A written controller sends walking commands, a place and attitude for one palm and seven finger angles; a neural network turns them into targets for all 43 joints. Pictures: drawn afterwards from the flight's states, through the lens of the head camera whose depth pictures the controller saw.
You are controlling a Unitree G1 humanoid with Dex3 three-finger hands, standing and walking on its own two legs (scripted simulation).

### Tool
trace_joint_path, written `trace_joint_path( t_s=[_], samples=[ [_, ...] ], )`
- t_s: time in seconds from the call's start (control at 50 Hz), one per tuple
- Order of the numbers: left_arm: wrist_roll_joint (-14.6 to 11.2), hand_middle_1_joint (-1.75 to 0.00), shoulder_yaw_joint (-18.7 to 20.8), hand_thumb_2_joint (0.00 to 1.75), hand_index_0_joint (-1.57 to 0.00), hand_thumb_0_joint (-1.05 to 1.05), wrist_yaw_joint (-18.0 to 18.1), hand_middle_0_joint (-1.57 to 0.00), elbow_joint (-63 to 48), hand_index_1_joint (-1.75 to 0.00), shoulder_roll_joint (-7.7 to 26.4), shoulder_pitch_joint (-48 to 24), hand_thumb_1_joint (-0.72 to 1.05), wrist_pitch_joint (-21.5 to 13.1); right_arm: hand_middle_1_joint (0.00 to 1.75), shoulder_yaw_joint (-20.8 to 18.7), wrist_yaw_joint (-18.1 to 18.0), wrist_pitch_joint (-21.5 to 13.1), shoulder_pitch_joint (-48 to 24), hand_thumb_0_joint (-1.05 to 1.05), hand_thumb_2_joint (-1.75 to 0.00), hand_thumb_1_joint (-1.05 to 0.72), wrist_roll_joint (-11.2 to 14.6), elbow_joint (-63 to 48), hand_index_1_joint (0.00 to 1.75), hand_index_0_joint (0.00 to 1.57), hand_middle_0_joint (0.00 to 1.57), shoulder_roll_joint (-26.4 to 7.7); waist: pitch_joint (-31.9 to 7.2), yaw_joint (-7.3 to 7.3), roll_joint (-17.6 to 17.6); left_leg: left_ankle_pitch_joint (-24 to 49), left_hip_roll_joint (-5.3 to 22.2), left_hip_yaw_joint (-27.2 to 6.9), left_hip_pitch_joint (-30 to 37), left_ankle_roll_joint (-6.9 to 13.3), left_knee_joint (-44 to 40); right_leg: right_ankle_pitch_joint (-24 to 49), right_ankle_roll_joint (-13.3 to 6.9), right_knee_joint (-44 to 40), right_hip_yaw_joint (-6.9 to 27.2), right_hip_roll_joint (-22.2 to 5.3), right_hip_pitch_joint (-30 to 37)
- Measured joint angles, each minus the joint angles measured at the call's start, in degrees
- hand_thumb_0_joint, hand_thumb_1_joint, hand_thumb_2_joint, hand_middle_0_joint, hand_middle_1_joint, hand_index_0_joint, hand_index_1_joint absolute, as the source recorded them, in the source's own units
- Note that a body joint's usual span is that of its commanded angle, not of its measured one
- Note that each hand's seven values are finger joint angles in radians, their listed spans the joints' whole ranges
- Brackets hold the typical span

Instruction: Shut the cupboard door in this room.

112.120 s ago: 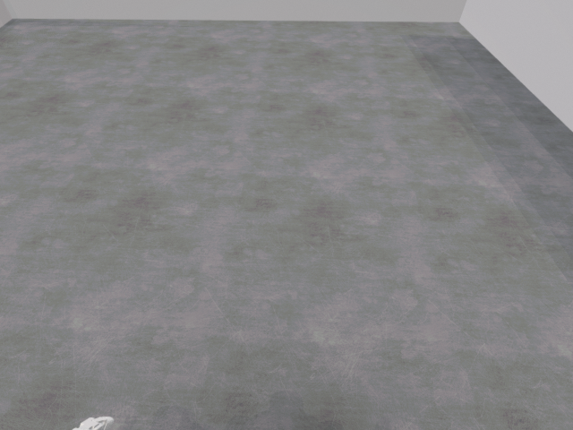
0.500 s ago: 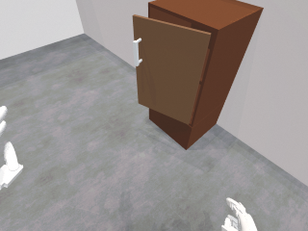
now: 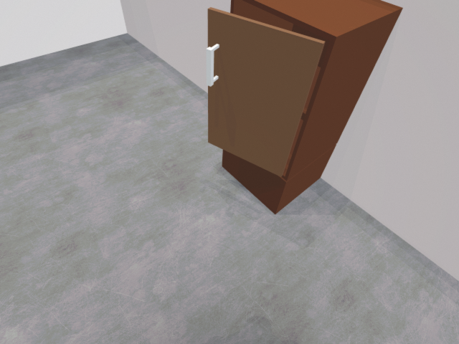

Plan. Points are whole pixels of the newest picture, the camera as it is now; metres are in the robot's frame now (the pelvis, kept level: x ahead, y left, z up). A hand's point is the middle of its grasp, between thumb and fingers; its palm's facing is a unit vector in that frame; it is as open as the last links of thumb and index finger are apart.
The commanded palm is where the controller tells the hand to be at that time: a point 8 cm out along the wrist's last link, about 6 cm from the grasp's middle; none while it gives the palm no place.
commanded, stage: let the arm hang, fingers relaxed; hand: left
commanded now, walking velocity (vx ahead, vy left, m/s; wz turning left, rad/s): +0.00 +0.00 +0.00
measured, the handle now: (213, 65) +0.99 +0.11 -0.04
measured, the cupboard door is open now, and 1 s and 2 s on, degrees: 17 17 17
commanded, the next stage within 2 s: look to check the result in 0.74 s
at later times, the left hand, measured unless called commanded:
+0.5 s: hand out of the picture -0.02 +0.17 -0.17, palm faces +0.00 -0.98 -0.18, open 7.3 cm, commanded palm none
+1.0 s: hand out of the picture +0.01 +0.18 -0.17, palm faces -0.01 -0.98 -0.21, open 7.3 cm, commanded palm none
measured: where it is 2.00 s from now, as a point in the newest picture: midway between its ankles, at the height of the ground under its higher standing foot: outside the picture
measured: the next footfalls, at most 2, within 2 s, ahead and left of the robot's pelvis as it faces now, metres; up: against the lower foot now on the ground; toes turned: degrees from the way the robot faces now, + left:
none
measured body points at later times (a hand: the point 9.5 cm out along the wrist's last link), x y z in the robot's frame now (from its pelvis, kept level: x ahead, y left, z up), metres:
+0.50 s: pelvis +0.00 +0.01 +0.00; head +0.00 +0.00 +0.45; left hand -0.02 +0.22 -0.15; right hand -0.03 -0.20 -0.16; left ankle +0.03 +0.10 -0.74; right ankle +0.00 -0.10 -0.74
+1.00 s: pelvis +0.01 +0.00 +0.01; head +0.02 +0.00 +0.46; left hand +0.01 +0.24 -0.15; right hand +0.00 -0.22 -0.16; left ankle +0.03 +0.10 -0.74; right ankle +0.00 -0.10 -0.74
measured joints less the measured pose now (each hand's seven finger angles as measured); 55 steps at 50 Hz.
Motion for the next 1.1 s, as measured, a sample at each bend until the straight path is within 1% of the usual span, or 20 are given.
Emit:
trace_joint_path(
  t_s=[0.04, 0.1, 0.24, 0.38, 0.5, 0.6, 0.78, 1.1],
  samples=[
    [0.2, -0.30, 0.0, 0.90, -0.21, -0.04, -0.3, -0.21, 3.0, -0.30, 0.7, 0.7, 1.00, -0.2, 0.30, -0.2, -0.2, 0.3, 1.3, 0.01, -0.90, -0.91, 0.0, 2.3, 0.30, 0.20, 0.20, 0.9, 0.0, 0.28, 0.2, 0.5, 0.2, -0.1, 0.6, -0.1, -0.9, 0.9, -0.1, -1.7, -0.1, 0.3, 0.9],
    [0.2, -0.30, -0.1, 0.90, -0.21, -0.03, -0.5, -0.20, 7.0, -0.30, 1.1, 2.0, 0.98, -0.4, 0.30, -0.6, -0.5, 0.4, 2.9, 0.01, -0.90, -0.91, 0.2, 4.9, 0.30, 0.20, 0.20, 1.8, -0.1, 0.30, 1.2, 1.0, 0.2, 0.1, 1.3, 0.0, -2.1, 1.8, 0.0, -3.3, 0.1, 0.4, 1.8],
    [0.2, -0.30, -0.2, 0.90, -0.20, -0.01, -0.2, -0.20, 12.7, -0.30, 0.3, 4.7, 0.93, -0.8, 0.30, -1.0, -1.0, -0.3, 5.0, 0.01, -0.90, -0.91, 0.6, 8.2, 0.30, 0.20, 0.20, 3.2, -0.1, 0.04, 3.2, 1.8, 0.0, 1.1, 2.8, 0.4, -4.0, 2.6, 0.4, -4.5, 1.1, 0.3, 2.6],
    [0.3, -0.30, -0.3, 0.90, -0.20, 0.00, 0.1, -0.20, 13.8, -0.30, -1.7, 4.8, 0.91, -1.0, 0.30, -1.2, -1.3, -0.6, 5.2, 0.00, -0.90, -0.91, 0.6, 9.4, 0.30, 0.20, 0.20, 4.2, -0.8, 0.06, 3.6, 1.9, -0.3, 1.8, 3.2, 0.7, -4.5, 2.4, 0.6, -3.9, 1.8, -0.1, 2.3],
    [0.4, -0.30, -0.5, 0.90, -0.20, 0.00, 0.1, -0.20, 13.4, -0.30, -3.4, 3.8, 0.91, -1.4, 0.30, -1.3, -1.4, -1.0, 4.8, 0.00, -0.90, -0.91, 0.6, 9.3, 0.30, 0.20, 0.20, 4.7, -1.6, -0.01, 3.0, 1.9, -0.4, 2.0, 3.2, 0.7, -4.5, 2.2, 0.7, -3.5, 2.0, -0.2, 2.0],
    [0.5, -0.30, -0.6, 0.90, -0.20, 0.00, 0.1, -0.20, 12.9, -0.30, -4.3, 3.0, 0.91, -1.8, 0.30, -1.5, -1.5, -1.3, 4.3, 0.00, -0.90, -0.91, 0.6, 9.1, 0.30, 0.20, 0.20, 4.8, -2.1, -0.11, 2.5, 1.7, -0.4, 2.0, 3.3, 0.6, -4.5, 2.0, 0.6, -3.5, 2.0, -0.1, 2.1],
    [0.4, -0.30, -0.3, 0.90, -0.20, 0.00, 0.1, -0.20, 13.0, -0.30, -3.2, 2.6, 0.92, -1.9, 0.30, -1.6, -1.6, -1.6, 3.7, 0.00, -0.90, -0.91, 0.6, 8.9, 0.30, 0.20, 0.20, 4.3, -1.6, -0.11, 2.3, 1.6, -0.4, 1.8, 3.8, 0.5, -5.0, 1.9, 0.5, -4.0, 1.8, 0.0, 2.7],
    [0.4, -0.30, 0.1, 0.90, -0.20, 0.00, -0.2, -0.20, 13.3, -0.30, -0.1, 0.6, 0.91, -2.1, 0.30, -1.7, -1.4, -1.7, 0.9, 0.00, -0.90, -0.91, 0.7, 9.2, 0.30, 0.20, 0.20, 1.3, -0.5, 0.01, 2.8, 1.4, -0.1, 1.5, 5.3, -0.1, -6.2, 1.7, 0.1, -5.5, 1.6, 0.3, 4.4]
  ],
)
